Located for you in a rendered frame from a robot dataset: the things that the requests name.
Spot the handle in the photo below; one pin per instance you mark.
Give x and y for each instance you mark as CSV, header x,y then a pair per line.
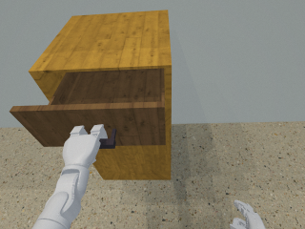
x,y
108,143

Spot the robot left forearm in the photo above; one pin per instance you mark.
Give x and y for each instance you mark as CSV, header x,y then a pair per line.
x,y
64,205

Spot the robot right hand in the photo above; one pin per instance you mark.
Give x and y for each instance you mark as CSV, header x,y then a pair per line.
x,y
252,219

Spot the drawer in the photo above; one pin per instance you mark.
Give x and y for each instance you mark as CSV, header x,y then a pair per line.
x,y
130,101

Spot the cabinet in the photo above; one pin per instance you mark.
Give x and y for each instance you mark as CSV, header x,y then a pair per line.
x,y
136,40

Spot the robot left hand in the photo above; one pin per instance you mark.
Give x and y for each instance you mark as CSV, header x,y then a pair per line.
x,y
81,148

